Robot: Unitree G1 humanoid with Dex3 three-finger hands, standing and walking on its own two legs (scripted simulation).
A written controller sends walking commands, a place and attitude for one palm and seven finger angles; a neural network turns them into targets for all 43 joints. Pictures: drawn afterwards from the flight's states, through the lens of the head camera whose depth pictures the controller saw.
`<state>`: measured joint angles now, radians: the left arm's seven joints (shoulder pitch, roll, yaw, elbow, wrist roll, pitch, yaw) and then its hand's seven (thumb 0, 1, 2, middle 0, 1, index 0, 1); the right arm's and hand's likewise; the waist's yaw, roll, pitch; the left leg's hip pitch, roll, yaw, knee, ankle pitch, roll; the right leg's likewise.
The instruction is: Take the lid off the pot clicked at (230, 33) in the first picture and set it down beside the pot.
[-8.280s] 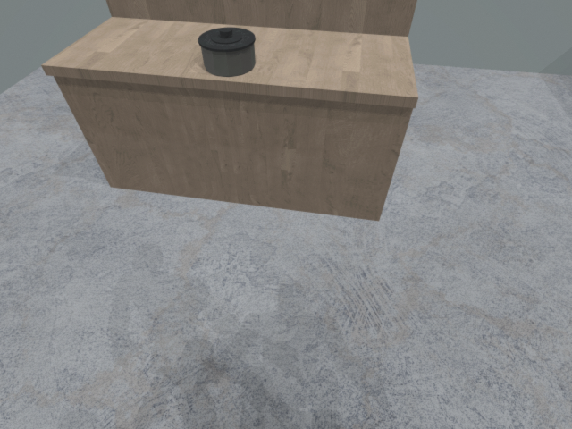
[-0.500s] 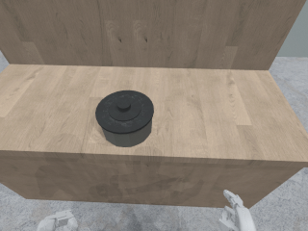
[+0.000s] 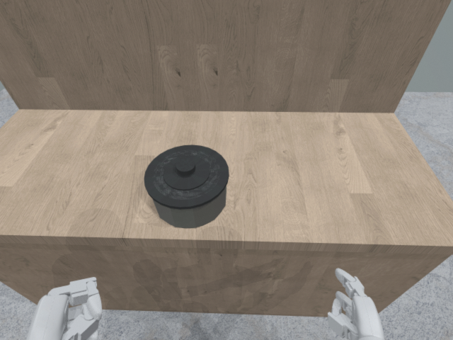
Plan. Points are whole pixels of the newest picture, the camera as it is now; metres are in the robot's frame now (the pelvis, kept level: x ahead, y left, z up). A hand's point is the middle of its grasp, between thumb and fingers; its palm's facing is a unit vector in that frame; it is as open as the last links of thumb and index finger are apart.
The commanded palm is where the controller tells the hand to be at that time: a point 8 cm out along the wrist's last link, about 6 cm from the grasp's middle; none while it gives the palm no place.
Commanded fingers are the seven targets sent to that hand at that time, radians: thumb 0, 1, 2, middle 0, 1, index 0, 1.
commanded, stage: raise the hand higher, near the body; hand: left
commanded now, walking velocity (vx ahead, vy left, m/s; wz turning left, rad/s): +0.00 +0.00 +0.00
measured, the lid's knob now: (185, 166) +0.48 +0.16 +0.02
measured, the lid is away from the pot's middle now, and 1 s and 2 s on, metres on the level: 0.00 0.00 0.00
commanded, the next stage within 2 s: reach forward and open the fingers in 0.28 s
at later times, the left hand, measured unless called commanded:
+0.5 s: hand (79, 281) +0.17 +0.23 +0.09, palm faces +0.16 -0.51 -0.84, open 3.0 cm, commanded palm +0.13 +0.26 +0.13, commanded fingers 0.00 0.72 0.93 -1.17 -1.33 -1.17 -1.33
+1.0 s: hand (80, 266) +0.19 +0.25 +0.08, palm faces -0.23 -0.10 -0.97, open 5.5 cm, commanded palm +0.19 +0.25 +0.14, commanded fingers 0.00 -0.02 1.22 -0.91 -0.36 -0.91 -0.36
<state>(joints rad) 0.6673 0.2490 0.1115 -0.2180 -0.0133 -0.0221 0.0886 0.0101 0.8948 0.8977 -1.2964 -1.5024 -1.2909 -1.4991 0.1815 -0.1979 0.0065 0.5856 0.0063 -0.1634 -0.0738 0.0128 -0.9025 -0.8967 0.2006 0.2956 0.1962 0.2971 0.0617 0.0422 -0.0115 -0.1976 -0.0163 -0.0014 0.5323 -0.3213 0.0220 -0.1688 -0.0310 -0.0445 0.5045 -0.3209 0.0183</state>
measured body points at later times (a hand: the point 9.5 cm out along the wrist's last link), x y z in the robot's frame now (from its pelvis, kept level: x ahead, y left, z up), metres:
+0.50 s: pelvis -0.01 -0.01 +0.00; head -0.01 -0.04 +0.45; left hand +0.15 +0.26 +0.14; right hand +0.18 -0.22 -0.09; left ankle -0.02 +0.10 -0.73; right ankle -0.03 -0.13 -0.73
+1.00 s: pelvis -0.03 -0.01 +0.01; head -0.02 -0.06 +0.45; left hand +0.20 +0.25 +0.13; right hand +0.18 -0.23 -0.09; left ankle -0.02 +0.10 -0.73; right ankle -0.03 -0.13 -0.73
